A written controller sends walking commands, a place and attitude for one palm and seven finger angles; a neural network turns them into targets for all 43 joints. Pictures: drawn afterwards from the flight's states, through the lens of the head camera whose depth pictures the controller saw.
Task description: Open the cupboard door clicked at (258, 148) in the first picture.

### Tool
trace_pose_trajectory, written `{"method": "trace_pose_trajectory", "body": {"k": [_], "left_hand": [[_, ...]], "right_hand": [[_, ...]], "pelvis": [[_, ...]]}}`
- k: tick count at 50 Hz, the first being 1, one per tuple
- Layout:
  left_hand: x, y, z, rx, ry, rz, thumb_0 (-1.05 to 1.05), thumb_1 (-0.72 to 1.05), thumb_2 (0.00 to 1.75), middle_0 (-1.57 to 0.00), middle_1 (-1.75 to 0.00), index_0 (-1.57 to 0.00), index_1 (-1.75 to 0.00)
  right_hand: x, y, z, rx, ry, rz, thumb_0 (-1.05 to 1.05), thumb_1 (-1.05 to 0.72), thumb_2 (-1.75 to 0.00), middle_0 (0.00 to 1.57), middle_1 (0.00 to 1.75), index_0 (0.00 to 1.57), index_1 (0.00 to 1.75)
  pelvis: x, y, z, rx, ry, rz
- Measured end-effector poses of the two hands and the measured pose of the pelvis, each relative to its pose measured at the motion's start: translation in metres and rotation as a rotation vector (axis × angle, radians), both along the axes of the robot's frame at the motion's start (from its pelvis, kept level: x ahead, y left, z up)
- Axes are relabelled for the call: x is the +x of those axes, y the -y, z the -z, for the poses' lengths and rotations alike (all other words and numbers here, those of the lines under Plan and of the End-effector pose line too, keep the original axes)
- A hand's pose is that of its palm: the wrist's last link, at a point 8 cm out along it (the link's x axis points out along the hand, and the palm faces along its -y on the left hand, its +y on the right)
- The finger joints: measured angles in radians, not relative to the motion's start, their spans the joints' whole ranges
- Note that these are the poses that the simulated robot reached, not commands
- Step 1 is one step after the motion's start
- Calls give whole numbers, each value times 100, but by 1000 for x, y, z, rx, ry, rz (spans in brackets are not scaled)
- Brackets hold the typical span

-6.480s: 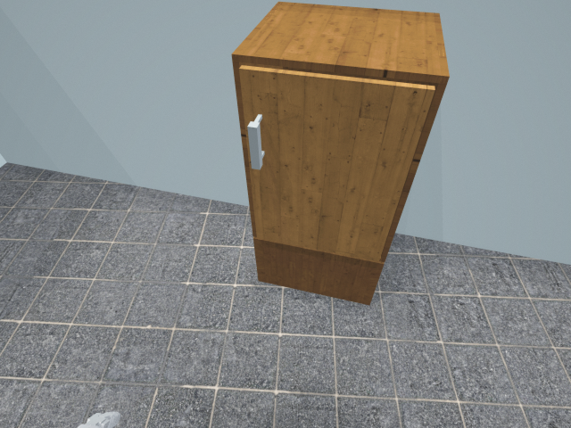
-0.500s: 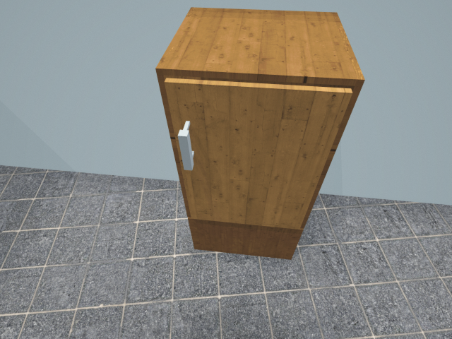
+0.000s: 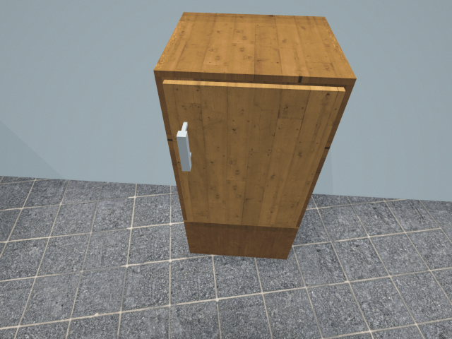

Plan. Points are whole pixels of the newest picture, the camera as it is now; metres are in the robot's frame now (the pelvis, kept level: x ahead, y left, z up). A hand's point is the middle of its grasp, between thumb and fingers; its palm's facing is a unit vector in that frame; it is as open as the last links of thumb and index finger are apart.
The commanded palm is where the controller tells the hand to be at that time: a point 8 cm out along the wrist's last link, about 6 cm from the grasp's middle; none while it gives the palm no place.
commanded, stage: look again from close up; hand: left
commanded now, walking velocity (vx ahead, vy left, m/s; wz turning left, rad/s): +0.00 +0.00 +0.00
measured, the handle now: (185, 146) +0.59 +0.12 -0.02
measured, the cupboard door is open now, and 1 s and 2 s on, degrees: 0 0 0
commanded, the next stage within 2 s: raise the hand with hooked fingers in 0.36 s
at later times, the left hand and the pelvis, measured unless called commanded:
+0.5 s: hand out of the picture +0.04 +0.17 -0.16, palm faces +0.05 -0.98 -0.18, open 7.4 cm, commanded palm +0.12 +0.22 -0.06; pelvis +0.02 +0.00 +0.01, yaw -1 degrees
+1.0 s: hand (126, 325) +0.17 +0.18 -0.06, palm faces +0.11 -0.99 -0.09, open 9.3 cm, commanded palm +0.18 +0.23 -0.05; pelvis +0.01 -0.06 -0.09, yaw +2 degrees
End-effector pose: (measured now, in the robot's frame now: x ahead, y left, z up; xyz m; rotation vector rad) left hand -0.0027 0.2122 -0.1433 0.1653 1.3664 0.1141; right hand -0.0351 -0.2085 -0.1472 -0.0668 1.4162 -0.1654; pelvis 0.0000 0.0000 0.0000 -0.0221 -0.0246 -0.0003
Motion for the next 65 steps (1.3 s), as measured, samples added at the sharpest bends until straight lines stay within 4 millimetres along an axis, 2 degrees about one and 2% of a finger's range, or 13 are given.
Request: {"method": "trace_pose_trajectory", "body": {"k": [10, 24, 26, 30, 33, 35, 39, 43, 46, 51, 57, 61, 65], "left_hand": [[24, -25, -13, 56, 66, -9, 1, 91, 90, -20, -30, -20, -30], [23, -6, -6, 10, -4, 2, 1, 90, 90, -20, -30, -20, -30], [52, -9, -21, 13, 161, -93, 2, 91, 90, -20, -30, -20, -30], [140, -18, -94, 73, 711, -145, 3, 90, 89, -20, -32, -20, -32], [194, -13, -144, 54, 1039, -81, 2, 85, 87, -20, -34, -20, -34], [215, -7, -158, 13, 1202, -15, 2, 82, 86, -20, -37, -20, -37], [217, 8, -137, -114, 1328, 143, 1, 73, 82, -21, -42, -21, -42], [181, 7, -82, -196, 1194, 163, 1, 64, 79, -22, -47, -22, -47], [150, -7, -66, -152, 1158, 76, 1, 56, 76, -23, -52, -23, -52], [147, -23, -101, -3, 1379, 93, 2, 44, 71, -23, -59, -23, -59], [206, -18, -102, -158, 1356, 278, 1, 30, 65, -24, -68, -24, -68], [225, -21, -96, -250, 1193, 266, 1, 21, 61, -25, -74, -25, -74], [218, -40, -116, -167, 1252, 170, 1, 12, 57, -26, -80, -26, -80]], "right_hand": [[33, -4, 2, 2, 57, -32, 2, -93, -90, 20, 30, 20, 30], [77, 31, -16, -78, 115, -57, 1, -92, -90, 20, 30, 20, 30], [90, 35, -24, -105, 207, -60, 1, -91, -90, 20, 30, 20, 30], [134, 46, -38, -141, 463, -87, 1, -91, -90, 20, 30, 20, 30], [172, 55, -45, -145, 629, -113, 1, -91, -90, 20, 30, 20, 30], [196, 61, -48, -146, 715, -126, 1, -91, -90, 20, 30, 20, 30], [234, 76, -53, -157, 832, -169, 1, -91, -90, 20, 30, 20, 30], [262, 91, -49, -191, 887, -227, 1, -91, -90, 20, 30, 20, 30], [273, 97, -40, -214, 892, -256, 1, -91, -90, 20, 30, 20, 30], [272, 91, -6, -200, 841, -283, 1, -91, -90, 20, 30, 20, 30], [238, 74, 33, -127, 746, -219, 1, -91, -90, 20, 30, 20, 30], [203, 70, 33, -108, 680, -128, 1, -91, -90, 20, 30, 21, 30], [174, 71, 21, -139, 634, -82, 1, -91, -90, 20, 31, 21, 30]], "pelvis": [[11, -8, -3, 20, -9, 13], [24, 3, -7, 20, -18, 22], [25, 6, -5, 23, -18, 8], [26, 13, 0, 37, -32, -24], [24, 17, 7, 24, -68, -40], [21, 23, 17, 26, -117, -30], [17, 39, 41, 33, -195, -13], [15, 53, 66, 28, -245, -17], [16, 59, 80, 10, -263, -26], [13, 63, 96, -25, -280, -43], [3, 58, 104, -30, -301, -34], [2, 51, 93, -10, -300, -11], [5, 41, 81, -2, -298, 8]]}}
